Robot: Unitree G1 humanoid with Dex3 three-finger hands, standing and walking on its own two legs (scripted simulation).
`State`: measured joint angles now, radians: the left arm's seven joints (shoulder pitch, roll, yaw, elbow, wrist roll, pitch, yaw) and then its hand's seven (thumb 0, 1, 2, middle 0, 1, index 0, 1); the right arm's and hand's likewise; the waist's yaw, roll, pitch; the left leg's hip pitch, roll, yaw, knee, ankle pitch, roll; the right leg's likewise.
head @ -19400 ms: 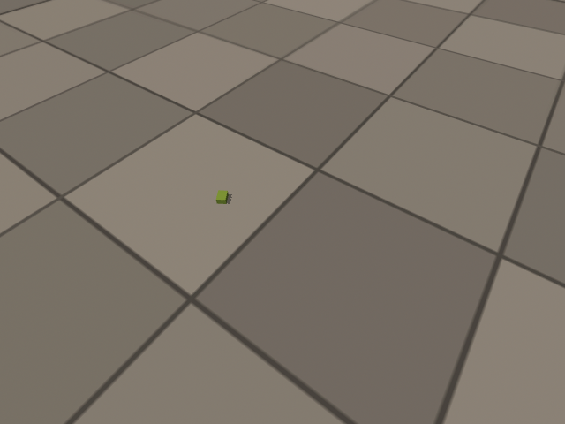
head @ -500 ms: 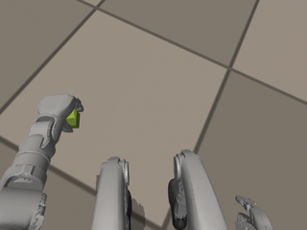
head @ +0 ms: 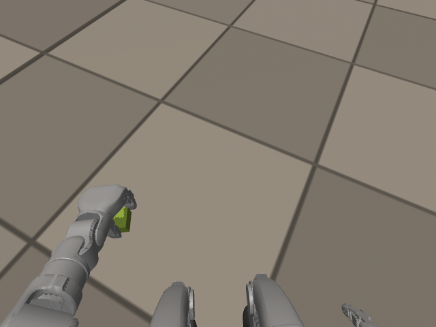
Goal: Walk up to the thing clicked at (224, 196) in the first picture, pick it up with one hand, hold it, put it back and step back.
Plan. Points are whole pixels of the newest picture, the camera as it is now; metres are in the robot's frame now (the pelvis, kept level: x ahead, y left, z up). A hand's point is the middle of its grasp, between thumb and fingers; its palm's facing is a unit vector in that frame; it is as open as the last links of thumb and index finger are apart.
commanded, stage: lift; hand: left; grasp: from above
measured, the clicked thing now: (114, 220) +0.36 +0.24 -0.12
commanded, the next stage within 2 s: hold in 0.44 s
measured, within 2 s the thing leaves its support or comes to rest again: neither
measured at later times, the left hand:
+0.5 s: hand (107, 194) +0.37 +0.21 +0.00, palm faces -0.45 -0.07 -0.89, open 7.5 cm
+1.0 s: hand (99, 181) +0.37 +0.21 +0.05, palm faces -0.46 -0.03 -0.89, open 7.5 cm
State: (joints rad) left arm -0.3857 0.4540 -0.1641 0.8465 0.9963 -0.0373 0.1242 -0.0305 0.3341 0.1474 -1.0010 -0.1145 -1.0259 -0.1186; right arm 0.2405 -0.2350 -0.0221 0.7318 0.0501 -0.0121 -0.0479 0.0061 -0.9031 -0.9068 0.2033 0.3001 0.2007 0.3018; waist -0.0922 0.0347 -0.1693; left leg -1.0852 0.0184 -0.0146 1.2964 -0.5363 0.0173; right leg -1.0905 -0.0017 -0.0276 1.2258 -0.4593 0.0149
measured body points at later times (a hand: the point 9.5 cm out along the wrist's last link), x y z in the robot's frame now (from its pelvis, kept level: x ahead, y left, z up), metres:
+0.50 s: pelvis +0.04 +0.00 +0.08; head +0.10 -0.01 +0.52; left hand +0.39 +0.22 +0.05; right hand +0.12 -0.27 -0.05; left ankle +0.05 +0.11 -0.62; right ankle +0.07 -0.13 -0.62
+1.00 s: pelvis +0.06 +0.00 +0.10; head +0.08 -0.01 +0.55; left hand +0.39 +0.21 +0.10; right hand +0.16 -0.27 -0.02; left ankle +0.05 +0.11 -0.62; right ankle +0.07 -0.13 -0.62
